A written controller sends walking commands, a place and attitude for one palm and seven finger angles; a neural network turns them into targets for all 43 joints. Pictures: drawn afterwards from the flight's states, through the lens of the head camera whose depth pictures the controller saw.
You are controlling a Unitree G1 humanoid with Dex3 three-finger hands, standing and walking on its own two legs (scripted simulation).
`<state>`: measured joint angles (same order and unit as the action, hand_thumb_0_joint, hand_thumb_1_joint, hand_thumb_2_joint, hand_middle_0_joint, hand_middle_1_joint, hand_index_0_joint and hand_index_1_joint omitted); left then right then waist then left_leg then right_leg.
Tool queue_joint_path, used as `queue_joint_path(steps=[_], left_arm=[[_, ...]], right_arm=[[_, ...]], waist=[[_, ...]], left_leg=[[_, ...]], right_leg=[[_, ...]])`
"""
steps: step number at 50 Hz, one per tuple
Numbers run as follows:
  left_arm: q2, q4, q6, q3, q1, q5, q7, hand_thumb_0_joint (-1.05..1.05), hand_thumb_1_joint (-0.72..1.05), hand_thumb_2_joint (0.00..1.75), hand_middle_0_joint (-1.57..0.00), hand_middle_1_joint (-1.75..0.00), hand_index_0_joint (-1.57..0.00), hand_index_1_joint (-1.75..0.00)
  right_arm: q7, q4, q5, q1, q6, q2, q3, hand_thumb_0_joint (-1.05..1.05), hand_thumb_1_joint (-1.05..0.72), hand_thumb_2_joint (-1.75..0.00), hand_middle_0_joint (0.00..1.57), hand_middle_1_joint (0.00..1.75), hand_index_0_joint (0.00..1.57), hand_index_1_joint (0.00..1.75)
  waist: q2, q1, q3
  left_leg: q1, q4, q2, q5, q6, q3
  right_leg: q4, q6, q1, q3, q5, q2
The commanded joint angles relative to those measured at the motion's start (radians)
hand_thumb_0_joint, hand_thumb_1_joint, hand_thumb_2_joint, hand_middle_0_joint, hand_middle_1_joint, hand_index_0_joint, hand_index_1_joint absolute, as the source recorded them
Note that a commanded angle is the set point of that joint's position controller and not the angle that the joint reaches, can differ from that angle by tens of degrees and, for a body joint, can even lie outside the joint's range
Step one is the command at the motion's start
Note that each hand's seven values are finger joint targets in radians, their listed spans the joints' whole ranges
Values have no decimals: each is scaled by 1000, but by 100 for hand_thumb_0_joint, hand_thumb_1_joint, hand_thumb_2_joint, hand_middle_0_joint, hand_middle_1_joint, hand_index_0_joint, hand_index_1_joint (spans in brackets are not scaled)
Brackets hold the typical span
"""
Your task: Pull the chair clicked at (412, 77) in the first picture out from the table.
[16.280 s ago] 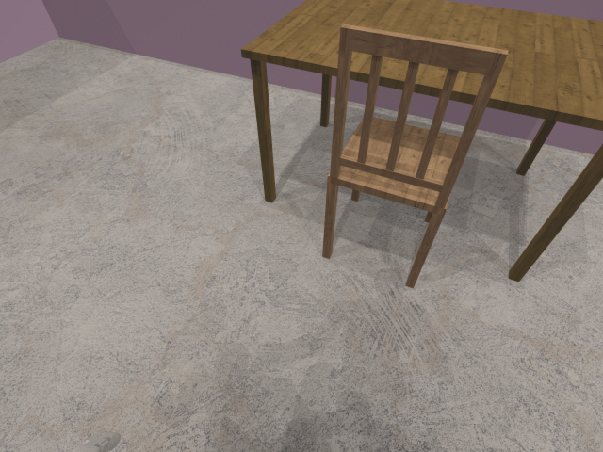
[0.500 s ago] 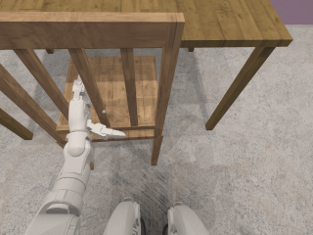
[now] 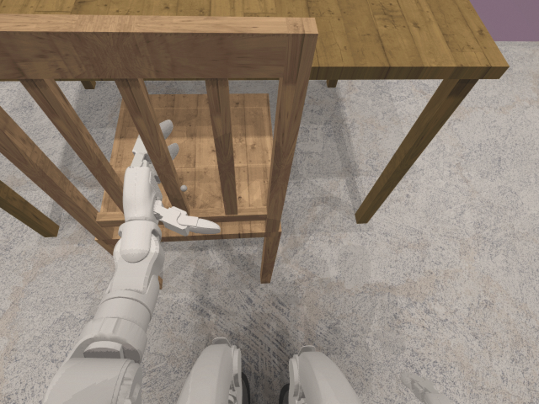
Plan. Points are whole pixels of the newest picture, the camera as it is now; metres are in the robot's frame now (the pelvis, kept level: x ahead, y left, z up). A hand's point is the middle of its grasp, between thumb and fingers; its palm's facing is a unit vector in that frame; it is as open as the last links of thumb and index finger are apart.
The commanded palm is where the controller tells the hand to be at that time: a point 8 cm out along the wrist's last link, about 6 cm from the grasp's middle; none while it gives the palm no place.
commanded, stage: hook a spindle and tug to test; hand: left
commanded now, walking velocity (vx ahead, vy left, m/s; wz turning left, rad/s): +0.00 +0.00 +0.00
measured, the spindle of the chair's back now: (163, 163) +0.45 +0.16 +0.04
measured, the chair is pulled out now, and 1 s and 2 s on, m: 0.00 0.02 0.10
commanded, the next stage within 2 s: step backward, pulling the chair out in 1.18 s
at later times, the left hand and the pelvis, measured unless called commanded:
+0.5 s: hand (179, 190) +0.42 +0.13 +0.02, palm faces +0.08 -1.00 -0.01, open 6.5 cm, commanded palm +0.39 +0.17 +0.02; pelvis +0.00 +0.01 +0.00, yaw +0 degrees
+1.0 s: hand (179, 202) +0.40 +0.13 +0.02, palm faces +0.07 -1.00 +0.00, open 5.5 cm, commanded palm +0.36 +0.17 +0.02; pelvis +0.01 +0.01 +0.01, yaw -1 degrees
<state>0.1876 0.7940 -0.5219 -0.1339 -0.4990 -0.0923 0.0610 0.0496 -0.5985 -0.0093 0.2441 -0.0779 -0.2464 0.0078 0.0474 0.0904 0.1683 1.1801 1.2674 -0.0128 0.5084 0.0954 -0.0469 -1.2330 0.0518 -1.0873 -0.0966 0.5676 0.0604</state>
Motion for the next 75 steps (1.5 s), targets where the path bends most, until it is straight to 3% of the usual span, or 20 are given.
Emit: queue_joint_path(steps=[1,6,9,17,24,26,27,32,35,50,54,56,63,64,65,67,68,70,72,75], left_arm=[[124,-210,-78,-25,-301,1,2,0,-39,35,-36,-101,-36,-101],[144,-220,-84,-51,-298,-5,3,0,-11,47,-45,-129,-45,-129],[113,-255,-88,-17,-286,-8,-5,0,6,54,-50,-145,-50,-145],[75,-270,-72,21,-252,-5,-4,0,51,73,-50,-145,-50,-145],[74,-287,-75,17,-190,-10,-4,0,90,90,-50,-145,-50,-145],[67,-288,-76,31,-225,-6,-4,0,90,90,-50,-145,-50,-145],[90,-295,-79,5,-194,-3,-1,0,90,90,-50,-145,-50,-145],[61,-321,-69,30,-133,-6,0,0,90,90,-50,-145,-50,-145],[47,-330,-62,49,-124,-2,0,0,90,90,-50,-145,-50,-145],[10,-461,-39,92,73,-11,2,0,90,90,-50,-145,-50,-145],[3,-471,-36,110,65,-4,4,0,90,90,-50,-145,-50,-145],[5,-497,-38,111,87,-2,8,0,90,90,-50,-145,-50,-145],[-24,-508,-36,152,29,14,18,0,90,90,-50,-145,-50,-145],[-58,-506,-35,188,-6,17,18,0,90,90,-50,-145,-50,-145],[325,-702,73,-22,-178,73,75,0,90,90,-50,-145,-50,-145],[221,-643,185,42,-85,62,93,0,90,90,-50,-145,-50,-145],[156,-499,241,95,11,62,80,0,90,90,-50,-145,-50,-145],[103,-343,294,137,45,51,75,0,90,90,-50,-145,-50,-145],[121,-265,303,126,-26,57,76,0,90,90,-50,-145,-50,-145],[125,-173,291,123,-77,54,54,0,90,90,-50,-145,-50,-145]], right_arm=[[-7,86,-2,85,20,-159,-61,0,-90,-90,20,30,20,30],[-9,90,-3,85,23,-157,-61,0,-90,-90,20,30,20,30],[-7,89,-2,84,25,-155,-63,0,-90,-90,20,30,20,30],[-1,89,1,85,22,-157,-68,0,-90,-90,20,30,20,30],[3,96,1,73,21,-157,-70,0,-90,-90,20,30,20,30],[3,94,0,73,19,-156,-67,0,-90,-90,20,30,20,30],[3,95,0,75,19,-159,-70,0,-90,-90,20,30,20,30],[9,112,0,65,13,-156,-70,0,-90,-90,20,30,20,30],[8,115,3,59,8,-155,-70,0,-90,-90,20,30,20,30],[12,143,7,39,4,-143,-71,0,-90,-90,20,30,20,30],[9,142,7,31,3,-143,-70,0,-90,-90,20,30,20,30],[8,149,4,27,7,-143,-71,0,-90,-90,20,30,20,30],[3,138,2,21,10,-142,-73,0,-90,-90,20,30,20,30],[3,137,3,19,12,-138,-72,0,-90,-90,20,30,20,30],[-38,211,52,108,-72,-155,-80,0,-90,-90,20,30,20,30],[-86,231,65,77,-94,-124,-52,0,-90,-90,20,30,20,30],[-98,214,67,35,-107,-121,-39,0,-90,-90,20,30,20,30],[-122,189,81,30,-121,-116,-26,0,-90,-90,20,30,20,30],[-144,158,75,41,-113,-129,-23,0,-90,-90,20,30,20,30],[-162,121,70,57,-104,-137,-30,0,-90,-90,20,30,20,30]], waist=[[-2,31,441],[8,21,448],[31,23,465],[18,30,447],[13,12,447],[23,25,423],[19,9,434],[26,-2,448],[3,8,421],[5,-21,429],[-6,-7,391],[7,-16,419],[15,2,425],[12,16,416],[54,-39,661],[94,-22,555],[109,-26,407],[-55,-24,229],[-79,-24,200],[-24,-32,201]], left_leg=[[-425,-139,29,-316,-64,140],[-405,-136,25,-304,-62,128],[-451,-142,31,-332,-68,135],[-489,-150,40,-366,-73,154],[-485,-152,37,-354,-74,151],[-484,-154,36,-355,-74,154],[-502,-158,41,-369,-80,161],[-518,-162,41,-380,-82,163],[-506,-162,45,-365,-81,166],[-538,-171,47,-433,-87,167],[-519,-168,48,-413,-85,168],[-536,-167,47,-433,-86,171],[-561,-159,52,-420,-90,190],[-555,-154,52,-404,-87,191],[-831,-379,69,-382,-66,167],[-870,-430,54,-464,-54,147],[-778,-519,83,-346,-61,195],[-675,-558,107,-248,-17,182],[-715,-599,112,-383,-16,177],[-837,-642,148,-635,-21,183]], right_leg=[[162,-22,117,81,-299,-10],[164,-22,142,89,-301,-12],[162,-22,128,83,-317,-11],[159,-20,95,66,-323,-10],[162,-17,106,68,-311,-9],[159,-16,90,64,-306,-9],[155,-15,87,61,-307,-8],[155,-14,91,59,-308,-9],[157,-16,83,57,-303,-9],[157,-14,122,53,-346,-10],[157,-16,104,53,-334,-12],[151,-14,107,54,-339,-12],[147,-17,68,49,-317,-17],[149,-19,57,50,-311,-17],[351,-34,499,163,-394,-77],[421,-43,557,163,-571,-81],[432,-35,513,143,-423,-84],[515,-79,586,177,-405,-101],[555,-88,663,182,-566,-115],[599,-94,723,192,-738,-135]])
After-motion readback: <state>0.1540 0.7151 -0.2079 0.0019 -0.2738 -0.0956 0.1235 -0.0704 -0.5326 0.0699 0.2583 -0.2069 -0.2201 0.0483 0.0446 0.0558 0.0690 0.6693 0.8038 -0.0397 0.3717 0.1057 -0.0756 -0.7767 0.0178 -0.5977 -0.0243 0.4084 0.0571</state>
